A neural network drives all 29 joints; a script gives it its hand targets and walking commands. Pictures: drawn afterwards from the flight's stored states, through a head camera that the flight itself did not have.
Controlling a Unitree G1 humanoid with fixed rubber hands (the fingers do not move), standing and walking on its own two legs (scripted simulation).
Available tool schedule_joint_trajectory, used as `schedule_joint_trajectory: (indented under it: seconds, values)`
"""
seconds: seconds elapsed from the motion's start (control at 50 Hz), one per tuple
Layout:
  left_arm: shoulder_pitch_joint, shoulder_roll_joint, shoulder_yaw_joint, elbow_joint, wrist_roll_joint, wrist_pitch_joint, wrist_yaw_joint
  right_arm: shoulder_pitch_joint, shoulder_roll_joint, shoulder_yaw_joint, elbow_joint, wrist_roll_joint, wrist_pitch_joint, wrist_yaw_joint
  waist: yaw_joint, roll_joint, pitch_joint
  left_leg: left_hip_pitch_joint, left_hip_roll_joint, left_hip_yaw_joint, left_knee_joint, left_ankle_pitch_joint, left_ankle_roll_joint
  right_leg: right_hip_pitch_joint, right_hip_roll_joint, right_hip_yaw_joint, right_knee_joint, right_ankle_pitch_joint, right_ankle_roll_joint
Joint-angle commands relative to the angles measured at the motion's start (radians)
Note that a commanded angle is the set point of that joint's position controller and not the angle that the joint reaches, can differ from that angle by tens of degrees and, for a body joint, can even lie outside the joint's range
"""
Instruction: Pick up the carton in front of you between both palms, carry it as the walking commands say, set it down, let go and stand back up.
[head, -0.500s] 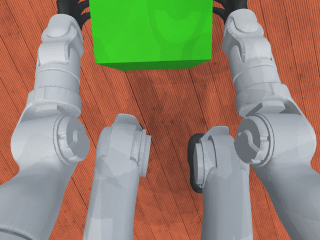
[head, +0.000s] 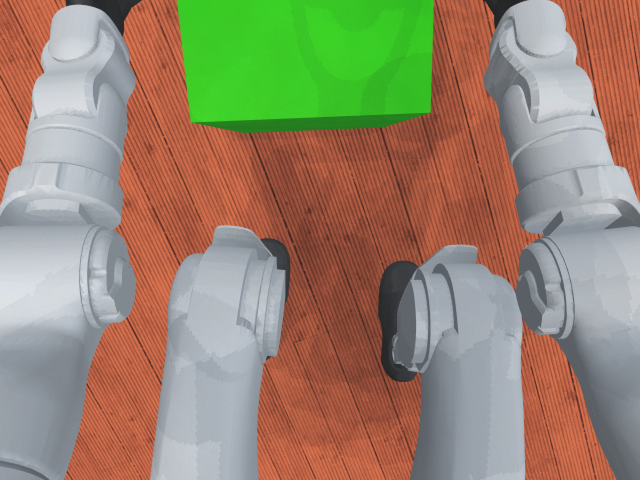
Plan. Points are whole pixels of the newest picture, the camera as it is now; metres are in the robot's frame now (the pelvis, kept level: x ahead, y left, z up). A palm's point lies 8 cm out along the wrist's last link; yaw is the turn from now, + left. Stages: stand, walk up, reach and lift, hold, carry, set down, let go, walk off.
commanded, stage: set down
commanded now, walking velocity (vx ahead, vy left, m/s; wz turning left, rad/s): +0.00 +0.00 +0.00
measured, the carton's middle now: (308, 33) +0.53 +0.07 -0.25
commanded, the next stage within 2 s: let go in 0.92 s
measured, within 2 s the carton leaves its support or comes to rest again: neither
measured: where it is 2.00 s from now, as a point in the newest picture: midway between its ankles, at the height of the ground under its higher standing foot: (331, 329)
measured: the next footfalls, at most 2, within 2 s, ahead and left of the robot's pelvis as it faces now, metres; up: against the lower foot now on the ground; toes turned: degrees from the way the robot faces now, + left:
none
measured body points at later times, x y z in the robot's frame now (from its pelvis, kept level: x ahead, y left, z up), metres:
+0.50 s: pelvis +0.01 +0.00 +0.12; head +0.34 +0.04 +0.43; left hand +0.52 +0.28 +0.01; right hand +0.57 -0.11 +0.01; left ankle +0.12 +0.12 -0.34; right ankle +0.10 -0.12 -0.34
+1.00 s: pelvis +0.04 +0.01 +0.26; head +0.33 +0.04 +0.60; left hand +0.52 +0.28 +0.15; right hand +0.57 -0.12 +0.16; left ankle +0.12 +0.12 -0.34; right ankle +0.10 -0.12 -0.34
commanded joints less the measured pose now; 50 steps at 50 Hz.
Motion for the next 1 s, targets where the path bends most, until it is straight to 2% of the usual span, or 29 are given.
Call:
schedule_joint_trajectory:
  seconds: [0.0, 0.04, 0.14, 0.16, 0.18, 0.22, 0.32, 0.42, 0.52, 0.54, 0.56, 0.58, 0.64, 0.92, 0.98]
  values:
    - [-0.199, 0.154, 0.018, -0.203, 0.008, 0.017, 0.012, -0.257, -0.08, -0.038, -0.189, -0.017, 0.012, -0.019, 0.07, -0.011, -1.518, 0.87, -0.011, 0.055, -0.235, 0.436, -0.022, 0.623, 0.005, -0.097, -0.22, 0.302, -0.012]
    - [-0.19, 0.137, 0.024, -0.255, 0.027, 0.044, 0.016, -0.231, -0.076, -0.074, -0.208, -0.036, 0.036, -0.022, 0.061, 0.023, -1.51, 0.898, -0.019, 0.061, -0.279, 0.408, -0.024, 0.594, 0.013, -0.104, -0.264, 0.263, -0.02]
    - [-0.131, 0.048, 0.049, -0.206, 0.076, 0.066, 0.002, -0.145, -0.049, -0.144, -0.095, -0.108, 0.045, -0.001, 0.021, 0.045, -1.291, 0.789, -0.021, 0.045, -0.369, 0.353, -0.036, 0.456, 0.008, -0.094, -0.364, 0.209, -0.025]
    - [-0.108, 0.041, 0.059, -0.182, 0.09, 0.065, -0.002, -0.134, -0.046, -0.158, -0.078, -0.119, 0.042, 0.005, 0.023, 0.052, -1.265, 0.773, -0.021, 0.042, -0.387, 0.351, -0.038, 0.439, 0.006, -0.091, -0.38, 0.211, -0.023]
    - [-0.102, 0.027, 0.061, -0.184, 0.095, 0.063, -0.005, -0.121, -0.039, -0.169, -0.073, -0.13, 0.037, 0.01, 0.012, 0.048, -1.26, 0.769, -0.022, 0.039, -0.402, 0.352, -0.038, 0.436, 0.006, -0.092, -0.399, 0.215, -0.021]
    - [-0.098, 0.02, 0.075, -0.182, 0.115, 0.061, -0.01, -0.117, -0.03, -0.184, -0.059, -0.142, 0.033, 0.018, 0.019, 0.06, -1.248, 0.773, -0.023, 0.036, -0.436, 0.35, -0.04, 0.416, 0.006, -0.09, -0.429, 0.212, -0.022]
    - [-0.087, 0.041, 0.107, -0.201, 0.135, 0.067, -0.014, -0.14, -0.023, -0.175, -0.096, -0.145, 0.036, 0.024, 0.044, 0.022, -1.329, 0.802, -0.026, 0.05, -0.51, 0.355, -0.04, 0.507, 0.007, -0.093, -0.506, 0.222, -0.018]
    - [-0.069, 0.064, 0.115, -0.275, 0.13, 0.092, -0.024, -0.132, -0.03, -0.165, -0.178, -0.138, 0.061, 0.021, 0.05, 0.002, -1.454, 0.906, -0.031, 0.056, -0.593, 0.396, -0.039, 0.627, 0.012, -0.102, -0.594, 0.256, -0.013]
    - [-0.05, 0.076, 0.121, -0.345, 0.131, 0.119, -0.044, -0.104, -0.031, -0.169, -0.255, -0.14, 0.088, 0.025, 0.042, 0.012, -1.535, 1.014, -0.04, 0.063, -0.672, 0.459, -0.044, 0.734, 0.016, -0.098, -0.686, 0.312, -0.012]
    - [-0.036, 0.069, 0.12, -0.345, 0.127, 0.123, -0.048, -0.093, -0.024, -0.167, -0.262, -0.144, 0.092, 0.027, 0.038, -0.003, -1.531, 1.03, -0.042, 0.06, -0.693, 0.47, -0.044, 0.75, 0.017, -0.102, -0.706, 0.321, -0.009]
    - [-0.029, 0.066, 0.119, -0.351, 0.128, 0.125, -0.052, -0.086, -0.024, -0.172, -0.272, -0.143, 0.095, 0.028, 0.041, 0.013, -1.526, 1.05, -0.042, 0.062, -0.709, 0.476, -0.046, 0.763, 0.015, -0.098, -0.726, 0.326, -0.008]
    - [-0.025, 0.066, 0.127, -0.368, 0.133, 0.126, -0.055, -0.075, -0.033, -0.178, -0.28, -0.155, 0.096, 0.029, 0.032, 0.001, -1.533, 1.059, -0.043, 0.06, -0.727, 0.485, -0.047, 0.781, 0.014, -0.098, -0.746, 0.339, -0.006]
    - [0.004, 0.049, 0.126, -0.35, 0.144, 0.125, -0.062, -0.038, -0.019, -0.189, -0.271, -0.161, 0.094, 0.036, 0.029, 0.029, -1.492, 1.105, -0.044, 0.058, -0.785, 0.502, -0.05, 0.8, 0.013, -0.09, -0.809, 0.353, -0.003]
    - [0.117, 0.0, 0.172, -0.271, 0.217, 0.066, -0.096, 0.083, 0.031, -0.219, -0.205, -0.221, 0.04, 0.073, 0.015, 0.008, -1.364, 1.236, -0.032, 0.029, -1.058, 0.578, -0.039, 0.98, -0.011, -0.05, -1.094, 0.456, 0.008]
    - [0.178, 0.0, 0.174, -0.276, 0.25, 0.06, -0.107, 0.165, 0.053, -0.227, -0.21, -0.25, 0.039, 0.071, 0.008, 0.017, -1.388, 1.319, -0.031, 0.029, -1.117, 0.6, -0.034, 1.046, -0.014, -0.047, -1.156, 0.484, 0.012]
